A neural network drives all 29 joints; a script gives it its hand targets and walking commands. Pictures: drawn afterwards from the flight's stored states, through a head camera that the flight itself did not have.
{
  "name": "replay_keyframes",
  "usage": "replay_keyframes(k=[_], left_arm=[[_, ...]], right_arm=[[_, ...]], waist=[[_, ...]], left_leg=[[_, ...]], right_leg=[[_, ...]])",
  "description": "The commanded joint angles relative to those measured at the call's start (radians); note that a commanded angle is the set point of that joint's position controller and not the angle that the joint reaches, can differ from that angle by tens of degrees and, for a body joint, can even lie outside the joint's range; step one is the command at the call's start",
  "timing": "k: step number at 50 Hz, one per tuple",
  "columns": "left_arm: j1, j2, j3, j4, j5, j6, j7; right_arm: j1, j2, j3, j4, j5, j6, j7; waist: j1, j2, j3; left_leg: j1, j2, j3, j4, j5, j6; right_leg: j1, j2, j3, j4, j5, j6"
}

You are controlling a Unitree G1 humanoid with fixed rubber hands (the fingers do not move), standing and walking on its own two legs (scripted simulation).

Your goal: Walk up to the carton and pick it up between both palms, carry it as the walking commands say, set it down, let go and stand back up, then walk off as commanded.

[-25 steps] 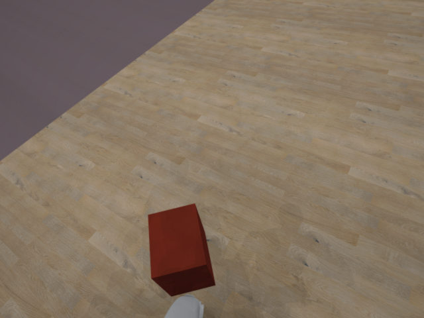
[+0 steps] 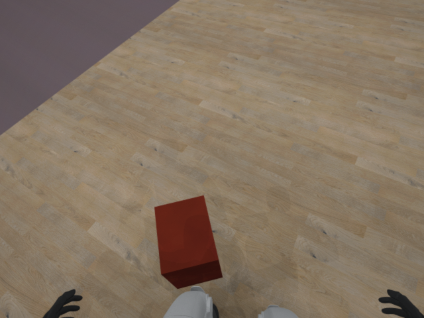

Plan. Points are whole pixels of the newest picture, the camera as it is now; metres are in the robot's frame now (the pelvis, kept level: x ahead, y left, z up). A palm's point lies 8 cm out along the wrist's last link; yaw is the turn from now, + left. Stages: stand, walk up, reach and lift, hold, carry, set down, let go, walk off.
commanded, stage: walk up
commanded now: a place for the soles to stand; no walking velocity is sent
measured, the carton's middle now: (190, 243) +0.44 +0.18 -0.58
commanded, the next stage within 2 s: none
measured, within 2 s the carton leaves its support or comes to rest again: neither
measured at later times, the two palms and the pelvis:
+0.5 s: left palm out of the picture +0.03 +0.41 -0.07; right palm out of the picture +0.10 -0.25 -0.09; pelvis -0.04 +0.07 +0.00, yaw +8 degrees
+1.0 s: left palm out of the picture -0.01 +0.38 -0.06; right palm out of the picture +0.10 -0.26 -0.09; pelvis -0.06 +0.04 +0.01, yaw +11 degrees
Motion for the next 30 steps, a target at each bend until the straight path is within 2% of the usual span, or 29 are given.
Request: replay_keyframes(k=[1, 2, 3, 4, 5, 6, 7, 9, 10, 11, 12, 13, 14, 15, 16, 17, 18, 20, 21, 25, 27, 29, 30], left_arm=[[0.147, 0.351, 0.124, 0.013, 0.051, -0.018, 0.002], [0.077, 0.351, 0.135, -0.004, 0.045, -0.010, 0.004], [0.047, 0.321, 0.131, -0.023, 0.047, -0.010, 0.007], [0.027, 0.292, 0.125, -0.037, 0.044, -0.008, 0.010], [0.005, 0.282, 0.122, -0.046, 0.041, -0.009, 0.010], [0.011, 0.271, 0.123, -0.053, 0.045, -0.009, 0.006], [0.036, 0.268, 0.124, -0.055, 0.051, -0.008, -0.002], [0.079, 0.278, 0.126, -0.061, 0.069, -0.006, -0.021], [0.094, 0.284, 0.127, -0.060, 0.072, -0.002, -0.028], [0.085, 0.287, 0.127, -0.063, 0.069, 0.003, -0.034], [0.058, 0.287, 0.126, -0.067, 0.062, 0.010, -0.041], [0.046, 0.262, 0.122, -0.067, 0.053, 0.018, -0.046], [0.054, 0.201, 0.106, -0.077, 0.038, 0.021, -0.052], [-0.023, 0.163, 0.087, -0.111, 0.029, 0.021, -0.048], [-0.051, 0.189, 0.093, -0.093, 0.025, 0.027, -0.042], [-0.062, 0.215, 0.103, -0.066, 0.026, 0.031, -0.042], [-0.052, 0.211, 0.102, -0.048, 0.022, 0.034, -0.046], [0.011, 0.200, 0.108, -0.040, 0.020, 0.038, -0.059], [0.026, 0.201, 0.112, -0.039, 0.023, 0.044, -0.062], [0.016, 0.199, 0.118, -0.036, 0.031, 0.053, -0.070], [0.029, 0.198, 0.120, -0.031, 0.035, 0.050, -0.073], [0.069, 0.187, 0.118, -0.017, 0.037, 0.039, -0.073], [0.088, 0.191, 0.117, -0.010, 0.043, 0.029, -0.073]], right_arm=[[-0.013, -0.082, -0.043, -0.120, -0.012, 0.001, -0.007], [-0.036, -0.170, -0.072, -0.104, -0.021, 0.008, -0.011], [-0.016, -0.189, -0.083, -0.097, -0.017, 0.008, -0.001], [0.014, -0.182, -0.082, -0.097, -0.016, 0.008, 0.010], [0.051, -0.182, -0.090, -0.093, -0.011, 0.006, 0.016], [0.080, -0.181, -0.097, -0.082, -0.012, 0.002, 0.018], [0.082, -0.166, -0.094, -0.086, -0.013, -0.005, 0.018], [0.060, -0.145, -0.089, -0.088, -0.010, -0.026, 0.015], [0.066, -0.131, -0.083, -0.085, -0.006, -0.039, 0.012], [0.102, -0.121, -0.081, -0.070, -0.001, -0.055, 0.007], [0.168, -0.118, -0.084, -0.044, 0.002, -0.069, -0.003], [0.240, -0.140, -0.095, -0.012, -0.003, -0.082, -0.013], [0.262, -0.238, -0.118, -0.011, -0.018, -0.095, -0.026], [0.231, -0.301, -0.119, -0.035, -0.030, -0.109, -0.034], [0.246, -0.288, -0.119, -0.028, -0.025, -0.116, -0.039], [0.219, -0.293, -0.121, -0.026, -0.020, -0.117, -0.048], [0.178, -0.285, -0.114, -0.029, -0.021, -0.115, -0.054], [0.134, -0.254, -0.097, -0.046, -0.022, -0.111, -0.053], [0.137, -0.254, -0.095, -0.048, -0.019, -0.112, -0.053], [0.140, -0.247, -0.086, -0.051, -0.019, -0.115, -0.058], [0.122, -0.246, -0.084, -0.051, -0.019, -0.113, -0.060], [0.073, -0.238, -0.077, -0.056, -0.015, -0.106, -0.057], [0.043, -0.211, -0.063, -0.058, -0.011, -0.103, -0.054]], waist=[[0.017, -0.292, -0.234], [0.015, -0.161, -0.189], [-0.003, -0.125, -0.137], [-0.018, -0.111, -0.099], [-0.040, -0.134, -0.092], [-0.045, -0.153, -0.090], [-0.035, -0.185, -0.107], [0.007, -0.272, -0.189], [0.019, -0.312, -0.238], [0.008, -0.328, -0.282], [-0.019, -0.330, -0.316], [-0.046, -0.246, -0.356], [-0.063, -0.004, -0.386], [-0.081, 0.103, -0.343], [-0.086, -0.034, -0.309], [-0.080, -0.068, -0.264], [-0.057, -0.058, -0.209], [-0.040, 0.024, -0.194], [-0.041, 0.034, -0.195], [-0.042, 0.042, -0.196], [-0.032, 0.055, -0.197], [0.004, 0.047, -0.206], [0.030, 0.014, -0.208]], left_leg=[[-0.204, -0.097, -0.189, 0.284, -0.300, -0.010], [-0.164, -0.062, -0.288, 0.444, -0.312, -0.013], [-0.147, -0.046, -0.269, 0.499, -0.271, -0.016], [-0.119, -0.038, -0.255, 0.509, -0.246, -0.019], [-0.106, -0.034, -0.220, 0.509, -0.235, -0.030], [-0.087, -0.024, -0.173, 0.483, -0.235, -0.045], [-0.073, -0.005, -0.124, 0.366, -0.268, -0.051], [-0.025, 0.003, -0.048, 0.150, -0.379, -0.058], [0.018, -0.009, -0.024, 0.043, -0.379, -0.059], [0.085, -0.025, 0.001, -0.070, -0.283, -0.060], [0.173, -0.047, 0.036, -0.191, -0.150, -0.061], [0.280, -0.046, -0.021, -0.264, -0.059, -0.051], [0.393, 0.120, -0.362, -0.313, 0.080, 0.031], [0.417, 0.250, -0.691, -0.342, 0.231, 0.152], [0.419, 0.303, -0.698, -0.329, 0.311, 0.208], [0.295, 0.304, -0.696, -0.345, 0.250, 0.213], [0.220, 0.269, -0.674, -0.357, 0.150, 0.182], [0.203, 0.224, -0.605, -0.356, 0.151, 0.146], [0.211, 0.216, -0.599, -0.359, 0.135, 0.138], [0.190, 0.222, -0.647, -0.392, -0.044, 0.142], [0.161, 0.226, -0.636, -0.381, -0.074, 0.155], [0.079, 0.196, -0.555, -0.328, -0.059, 0.135], [-0.003, 0.158, -0.479, -0.264, -0.041, 0.099]], right_leg=[[0.191, -0.490, 0.565, -0.589, 0.263, -0.160], [0.058, -0.528, 0.579, -0.567, 0.332, -0.257], [0.014, -0.508, 0.517, -0.531, 0.382, -0.282], [-0.019, -0.477, 0.428, -0.500, 0.437, -0.273], [0.005, -0.452, 0.353, -0.468, 0.517, -0.275], [0.032, -0.421, 0.292, -0.434, 0.580, -0.268], [0.085, -0.390, 0.243, -0.404, 0.589, -0.242], [0.200, -0.319, 0.160, -0.335, 0.561, -0.199], [0.240, -0.279, 0.114, -0.292, 0.553, -0.186], [0.244, -0.245, 0.066, -0.239, 0.523, -0.160], [0.217, -0.222, 0.021, -0.178, 0.475, -0.124], [0.151, -0.206, 0.005, -0.060, 0.396, -0.083], [-0.050, -0.148, -0.006, 0.153, 0.243, -0.031], [-0.259, -0.055, 0.060, 0.194, -0.099, -0.018], [-0.276, -0.093, 0.119, 0.216, -0.114, -0.030], [-0.232, -0.101, 0.128, 0.226, -0.103, -0.013], [-0.201, -0.093, 0.123, 0.210, -0.076, -0.014], [-0.163, -0.079, 0.112, 0.173, -0.019, -0.012], [-0.166, -0.070, 0.106, 0.174, 0.000, -0.011], [-0.103, -0.045, 0.109, 0.101, 0.003, -0.019], [-0.053, -0.038, 0.104, 0.032, 0.009, -0.026], [0.091, -0.029, 0.082, -0.140, 0.089, -0.042], [0.201, -0.034, 0.099, -0.262, 0.124, -0.059]])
